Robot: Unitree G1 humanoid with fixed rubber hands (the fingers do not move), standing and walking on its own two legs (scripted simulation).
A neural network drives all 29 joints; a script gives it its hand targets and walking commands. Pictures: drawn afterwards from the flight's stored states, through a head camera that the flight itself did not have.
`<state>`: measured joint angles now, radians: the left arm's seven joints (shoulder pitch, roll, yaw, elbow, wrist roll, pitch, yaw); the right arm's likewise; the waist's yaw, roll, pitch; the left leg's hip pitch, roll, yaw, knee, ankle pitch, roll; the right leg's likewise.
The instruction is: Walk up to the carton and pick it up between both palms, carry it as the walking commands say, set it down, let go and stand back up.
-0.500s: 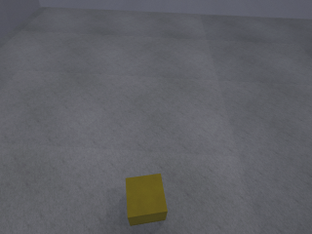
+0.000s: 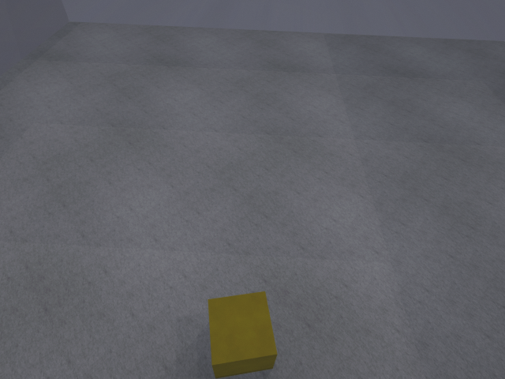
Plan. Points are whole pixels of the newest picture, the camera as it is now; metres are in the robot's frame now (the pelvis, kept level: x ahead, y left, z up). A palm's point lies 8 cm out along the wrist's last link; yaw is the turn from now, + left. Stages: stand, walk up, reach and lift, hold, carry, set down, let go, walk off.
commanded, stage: walk up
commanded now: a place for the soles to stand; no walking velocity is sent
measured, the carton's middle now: (240, 334) +0.40 +0.03 -0.68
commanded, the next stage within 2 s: none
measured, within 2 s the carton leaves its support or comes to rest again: neither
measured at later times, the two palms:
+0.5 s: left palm out of the picture +0.03 +0.26 -0.14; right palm out of the picture +0.01 -0.22 -0.14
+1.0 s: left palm out of the picture +0.00 +0.25 -0.14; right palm out of the picture +0.02 -0.22 -0.14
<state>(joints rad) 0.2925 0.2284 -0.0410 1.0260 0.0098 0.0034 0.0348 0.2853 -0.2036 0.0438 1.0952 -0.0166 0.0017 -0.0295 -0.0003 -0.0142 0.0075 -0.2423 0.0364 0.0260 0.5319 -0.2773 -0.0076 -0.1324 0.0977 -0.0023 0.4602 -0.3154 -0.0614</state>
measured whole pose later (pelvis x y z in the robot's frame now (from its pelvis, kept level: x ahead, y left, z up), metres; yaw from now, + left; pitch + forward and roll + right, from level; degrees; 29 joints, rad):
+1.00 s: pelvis +0.01 +0.01 +0.00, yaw +4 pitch -1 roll +0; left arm 0.28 0.22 -0.06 1.10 0.01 0.00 0.05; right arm 0.29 -0.21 0.05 1.12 -0.02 0.00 -0.04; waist 0.00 0.00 0.02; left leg -0.23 -0.02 -0.02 0.54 -0.29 0.02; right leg -0.09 0.05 -0.06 0.46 -0.35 -0.05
